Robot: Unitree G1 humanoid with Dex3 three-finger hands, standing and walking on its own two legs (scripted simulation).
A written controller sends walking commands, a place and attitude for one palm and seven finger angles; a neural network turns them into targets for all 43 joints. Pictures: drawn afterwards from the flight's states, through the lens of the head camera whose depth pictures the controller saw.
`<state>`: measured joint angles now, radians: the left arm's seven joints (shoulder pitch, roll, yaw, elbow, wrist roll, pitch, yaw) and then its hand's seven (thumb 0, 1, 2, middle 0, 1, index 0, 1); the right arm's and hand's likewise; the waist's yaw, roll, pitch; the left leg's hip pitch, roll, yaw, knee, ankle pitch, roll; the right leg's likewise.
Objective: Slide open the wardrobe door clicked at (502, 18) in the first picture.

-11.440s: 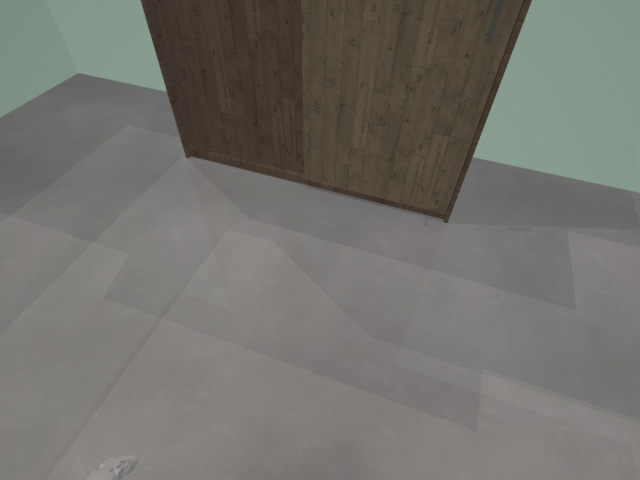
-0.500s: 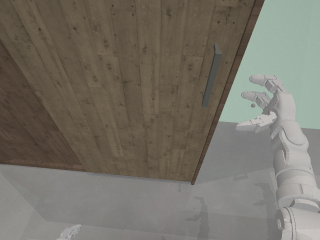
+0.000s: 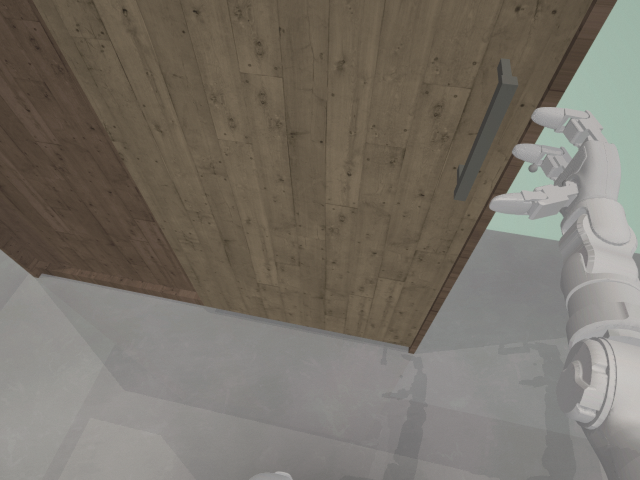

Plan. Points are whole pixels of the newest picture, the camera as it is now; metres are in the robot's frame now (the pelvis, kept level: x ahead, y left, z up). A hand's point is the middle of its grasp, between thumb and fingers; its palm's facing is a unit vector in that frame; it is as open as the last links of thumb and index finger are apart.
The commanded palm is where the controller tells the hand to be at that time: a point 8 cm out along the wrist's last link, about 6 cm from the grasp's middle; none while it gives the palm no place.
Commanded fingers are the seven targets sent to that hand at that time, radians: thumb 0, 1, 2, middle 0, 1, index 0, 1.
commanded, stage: move the hooked fingers beside the handle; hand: right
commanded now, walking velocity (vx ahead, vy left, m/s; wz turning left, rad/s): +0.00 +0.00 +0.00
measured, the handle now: (480, 137) +0.54 -0.11 +0.13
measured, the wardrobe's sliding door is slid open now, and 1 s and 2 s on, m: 0.00 0.00 0.00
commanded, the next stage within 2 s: feel for the door with the fingertips in 0.62 s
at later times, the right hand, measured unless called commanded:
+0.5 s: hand (534, 183) +0.48 -0.17 +0.13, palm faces +0.03 +1.00 +0.05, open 14.0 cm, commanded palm +0.45 -0.22 +0.13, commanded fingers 0.00 0.50 -0.30 0.30 1.20 0.30 1.20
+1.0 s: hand (509, 177) +0.48 -0.14 +0.13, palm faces +0.01 +1.00 +0.03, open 14.0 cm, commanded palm +0.45 -0.19 +0.13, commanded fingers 0.00 0.50 -0.30 0.30 1.20 0.30 1.20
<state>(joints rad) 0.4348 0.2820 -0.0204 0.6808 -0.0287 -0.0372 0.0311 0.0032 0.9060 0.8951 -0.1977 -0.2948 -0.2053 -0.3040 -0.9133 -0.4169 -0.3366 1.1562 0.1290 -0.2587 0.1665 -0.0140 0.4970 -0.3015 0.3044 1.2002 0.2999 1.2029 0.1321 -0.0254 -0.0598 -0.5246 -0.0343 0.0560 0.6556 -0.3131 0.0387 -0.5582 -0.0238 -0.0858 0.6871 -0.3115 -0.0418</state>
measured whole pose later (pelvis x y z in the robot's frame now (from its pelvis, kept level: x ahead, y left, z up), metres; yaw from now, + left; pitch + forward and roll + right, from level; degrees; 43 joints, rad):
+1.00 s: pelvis +0.00 -0.01 +0.00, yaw -1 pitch +10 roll +1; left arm 0.41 0.27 -0.01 0.68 -0.02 -0.03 0.00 0.00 0.91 0.90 -0.20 -0.29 -0.21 -0.30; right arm -0.86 -0.30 -0.25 1.05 0.13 -0.28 0.09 -0.01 0.50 -0.30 0.30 1.20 0.30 1.20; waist 0.11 -0.02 -0.07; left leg -0.53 -0.03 0.07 0.68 -0.34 0.03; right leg -0.57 -0.02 -0.07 0.72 -0.34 -0.05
